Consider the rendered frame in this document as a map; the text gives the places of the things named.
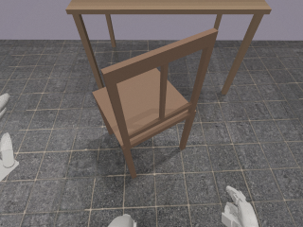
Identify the robot left thigh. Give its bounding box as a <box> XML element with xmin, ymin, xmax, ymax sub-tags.
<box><xmin>108</xmin><ymin>216</ymin><xmax>137</xmax><ymax>227</ymax></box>

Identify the right robot hand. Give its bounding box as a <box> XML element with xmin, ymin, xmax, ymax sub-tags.
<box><xmin>222</xmin><ymin>185</ymin><xmax>259</xmax><ymax>227</ymax></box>

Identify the left robot hand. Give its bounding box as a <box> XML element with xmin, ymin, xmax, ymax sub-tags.
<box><xmin>0</xmin><ymin>93</ymin><xmax>19</xmax><ymax>182</ymax></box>

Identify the table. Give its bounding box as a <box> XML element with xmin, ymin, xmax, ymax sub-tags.
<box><xmin>65</xmin><ymin>0</ymin><xmax>272</xmax><ymax>95</ymax></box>

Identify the chair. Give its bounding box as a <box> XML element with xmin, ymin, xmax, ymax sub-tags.
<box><xmin>92</xmin><ymin>27</ymin><xmax>219</xmax><ymax>179</ymax></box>

